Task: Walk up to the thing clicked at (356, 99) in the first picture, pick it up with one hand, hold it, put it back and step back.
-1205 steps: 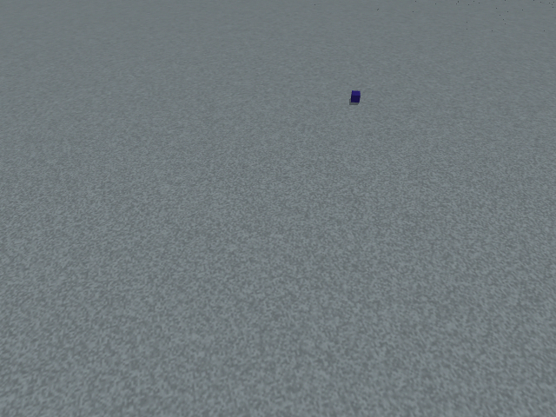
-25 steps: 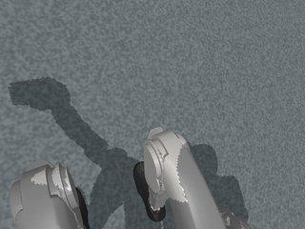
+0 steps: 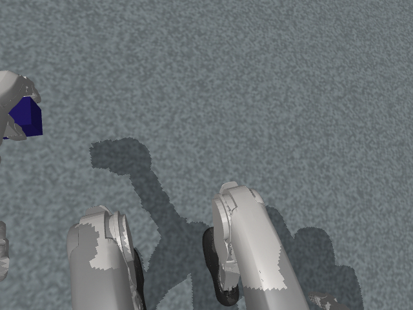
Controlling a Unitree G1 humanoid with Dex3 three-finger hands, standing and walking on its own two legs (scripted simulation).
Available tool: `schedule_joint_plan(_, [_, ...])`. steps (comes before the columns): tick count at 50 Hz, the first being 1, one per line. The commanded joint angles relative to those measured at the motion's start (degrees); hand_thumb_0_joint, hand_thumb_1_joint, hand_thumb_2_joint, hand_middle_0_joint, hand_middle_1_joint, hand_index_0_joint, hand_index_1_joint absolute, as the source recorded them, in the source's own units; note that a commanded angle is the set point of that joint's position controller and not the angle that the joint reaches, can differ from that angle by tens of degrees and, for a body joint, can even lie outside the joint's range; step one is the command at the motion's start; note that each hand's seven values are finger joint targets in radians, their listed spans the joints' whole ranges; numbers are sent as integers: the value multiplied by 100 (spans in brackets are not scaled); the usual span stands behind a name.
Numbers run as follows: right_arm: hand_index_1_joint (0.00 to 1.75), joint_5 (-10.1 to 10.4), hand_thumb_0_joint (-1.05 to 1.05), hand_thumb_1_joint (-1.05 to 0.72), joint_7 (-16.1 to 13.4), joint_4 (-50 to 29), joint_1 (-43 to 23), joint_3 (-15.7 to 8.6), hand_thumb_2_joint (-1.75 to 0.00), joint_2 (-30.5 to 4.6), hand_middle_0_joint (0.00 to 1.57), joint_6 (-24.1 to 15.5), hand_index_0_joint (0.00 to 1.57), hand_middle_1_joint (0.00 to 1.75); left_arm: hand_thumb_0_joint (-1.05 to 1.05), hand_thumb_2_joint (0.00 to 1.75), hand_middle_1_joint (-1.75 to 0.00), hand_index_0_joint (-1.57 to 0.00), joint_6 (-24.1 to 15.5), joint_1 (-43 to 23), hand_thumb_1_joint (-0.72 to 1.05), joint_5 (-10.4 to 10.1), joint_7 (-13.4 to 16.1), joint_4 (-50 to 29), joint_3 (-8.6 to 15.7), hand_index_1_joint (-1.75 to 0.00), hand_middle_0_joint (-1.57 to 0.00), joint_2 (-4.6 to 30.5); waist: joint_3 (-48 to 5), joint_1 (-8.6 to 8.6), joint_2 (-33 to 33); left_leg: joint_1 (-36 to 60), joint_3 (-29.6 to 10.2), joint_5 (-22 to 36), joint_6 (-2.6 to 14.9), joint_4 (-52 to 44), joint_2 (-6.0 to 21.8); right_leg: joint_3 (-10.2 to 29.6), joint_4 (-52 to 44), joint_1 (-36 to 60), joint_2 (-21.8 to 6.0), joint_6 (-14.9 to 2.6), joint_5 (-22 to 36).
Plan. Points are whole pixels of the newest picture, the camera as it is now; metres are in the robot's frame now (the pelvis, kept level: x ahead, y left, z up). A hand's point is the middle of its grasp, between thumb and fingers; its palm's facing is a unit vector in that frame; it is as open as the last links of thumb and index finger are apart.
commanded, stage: lift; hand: left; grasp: from above
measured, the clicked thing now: (16, 118) +0.50 +0.31 -0.16
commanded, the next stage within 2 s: hold in 1.32 s
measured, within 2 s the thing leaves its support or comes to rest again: neither
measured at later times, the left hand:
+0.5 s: hand out of the picture +0.40 +0.30 +0.07, palm faces -0.42 -0.09 -0.90, open 8.4 cm
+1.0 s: hand out of the picture +0.35 +0.27 +0.23, palm faces -0.44 -0.09 -0.89, open 8.4 cm
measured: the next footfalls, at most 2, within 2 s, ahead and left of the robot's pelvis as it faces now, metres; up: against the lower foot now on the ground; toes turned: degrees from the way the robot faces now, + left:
none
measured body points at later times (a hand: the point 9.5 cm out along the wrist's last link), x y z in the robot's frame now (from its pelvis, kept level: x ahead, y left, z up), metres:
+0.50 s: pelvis +0.00 +0.00 +0.14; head +0.16 +0.04 +0.56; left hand +0.42 +0.30 +0.13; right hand +0.13 -0.25 +0.02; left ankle +0.09 +0.12 -0.34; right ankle +0.11 -0.12 -0.34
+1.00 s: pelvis +0.04 +0.00 +0.31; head +0.11 +0.01 +0.75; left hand +0.37 +0.28 +0.28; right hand +0.16 -0.26 +0.19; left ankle +0.09 +0.12 -0.34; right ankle +0.11 -0.12 -0.34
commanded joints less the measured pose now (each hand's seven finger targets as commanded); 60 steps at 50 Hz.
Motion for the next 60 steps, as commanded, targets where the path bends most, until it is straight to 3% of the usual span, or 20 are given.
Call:
schedule_joint_plan(1, [30,116,0,-90,-167,-147,1046,-686,-90,-1342,20,0,20,30,0,34,-43,-118,-120,-1902,88,-257,106,-1606,387,-38,-113,1502,-4508,144,1969,3849,254,811,-1,-1830,-73,-119,-1519,1899,202,-487,915])
schedule_joint_plan(5, [30,226,0,-90,-255,-96,916,-811,-90,-1226,20,-36,20,30,0,35,-43,-119,-150,-1581,90,-412,142,-1817,332,-37,-114,1230,-4372,279,1909,4065,248,334,30,-2349,-50,-31,-1781,2019,172,-441,725])
schedule_joint_plan(6, [30,251,0,-89,-271,-101,880,-812,-90,-1164,20,-57,20,30,0,33,-44,-119,-151,-1560,90,-468,142,-1946,214,-38,-113,1040,-4344,260,1961,4122,189,188,36,-2541,-14,-42,-1793,2084,182,-412,703])
schedule_joint_plan(16, [30,466,0,-89,-480,-37,637,-996,-90,-932,20,-192,20,30,0,36,-46,-112,139,-716,81,-643,370,-2533,157,-40,-107,672,-4520,528,1224,5220,212,446,75,-3515,4,93,-2804,3369,161,-306,946])
schedule_joint_plan(20, [30,516,0,-89,-545,60,542,-1040,-90,-832,20,-252,20,30,0,33,-45,-110,326,-186,79,-631,421,-2464,46,-39,-105,384,-4178,599,989,5589,288,497,67,-4035,-17,178,-3411,3964,160,-291,930])
schedule_joint_plan(26, [30,617,0,-89,-646,39,267,-1048,-90,-682,20,-355,20,30,0,37,-46,-110,544,583,78,-704,508,-2819,77,-41,-105,161,-3740,752,762,6227,242,-25,38,-5118,-48,336,-4397,5028,159,-263,549])
schedule_joint_plan(27, [30,630,0,-89,-672,60,213,-1037,-90,-651,20,-389,20,30,0,36,-46,-111,554,465,79,-715,502,-2907,-68,-41,-106,26,-3647,695,861,6416,215,-125,25,-5309,-41,337,-4508,5118,174,-261,518])
schedule_joint_plan(31, [30,677,0,-90,-761,201,231,-1030,-90,-540,20,-545,20,30,0,34,-46,-110,554,747,77,-661,579,-2836,-104,-40,-105,-129,-3304,681,586,6844,384,243,21,-5650,-88,458,-5143,5693,167,-274,662])
schedule_joint_plan(32, [30,679,0,-90,-787,247,203,-1036,-90,-539,20,-587,20,30,0,34,-45,-108,537,908,76,-670,596,-2677,-48,-40,-104,-90,-3151,748,568,6966,385,321,14,-5775,-74,471,-5253,5816,166,-268,721])
schedule_joint_plan(33, [30,675,0,-90,-805,256,244,-1038,-90,-503,20,-626,20,30,0,33,-47,-109,511,922,77,-638,596,-2688,-211,-41,-104,-300,-3038,683,531,7067,419,387,14,-5884,-88,498,-5436,5938,163,-271,767])
schedule_joint_plan(37, [30,703,0,-90,-835,318,256,-1085,-90,-483,20,-788,20,30,0,31,-48,-110,456,1053,78,-670,709,-2528,-383,-42,-104,-620,-2643,737,478,7526,428,311,-11,-6465,-98,580,-6045,6391,157,-277,679])
schedule_joint_plan(39, [30,700,0,-90,-837,333,242,-1103,-90,-466,20,-849,20,30,0,33,-49,-110,456,1115,78,-645,812,-2422,-335,-43,-104,-574,-2517,755,442,7665,514,361,-20,-6630,-136,672,-6403,6689,160,-272,594])
schedule_joint_plan(41, [30,709,0,-90,-828,365,265,-1104,-90,-446,20,-903,20,30,0,31,-48,-108,452,1149,76,-588,892,-2311,-477,-42,-102,-779,-2413,741,470,7899,538,458,-41,-6843,-160,694,-6612,6919,164,-273,662])
schedule_joint_plan(42, [30,712,0,-89,-826,368,240,-1138,-90,-475,20,-916,20,30,0,31,-48,-109,458,1206,77,-548,947,-2257,-442,-41,-103,-743,-2383,817,441,8078,532,430,-48,-6993,-158,687,-6721,6998,165,-276,658])
schedule_joint_plan(45, [30,718,0,-89,-819,405,225,-1143,-90,-476,20,-945,20,30,0,35,-49,-112,468,1099,81,-475,1061,-2177,-528,-43,-107,-797,-2238,825,410,8449,522,533,-73,-7343,-155,669,-6978,7269,179,-270,785])
schedule_joint_plan(52, [30,709,0,-89,-799,510,396,-1203,-90,-482,20,-959,20,30,0,41,-54,-113,653,1087,83,-468,1244,-2077,-591,-48,-107,-944,-2374,904,288,9374,657,1727,-91,-7833,-154,672,-7537,8242,167,-244,1884])
schedule_joint_plan(60, [30,696,0,-89,-781,513,368,-1248,-90,-458,20,-932,20,30,0,41,-53,-113,841,1410,83,-533,1134,-1850,-758,-48,-107,-1239,-2052,985,236,10031,626,2376,-136,-8479,-107,640,-8006,8834,181,-260,2425])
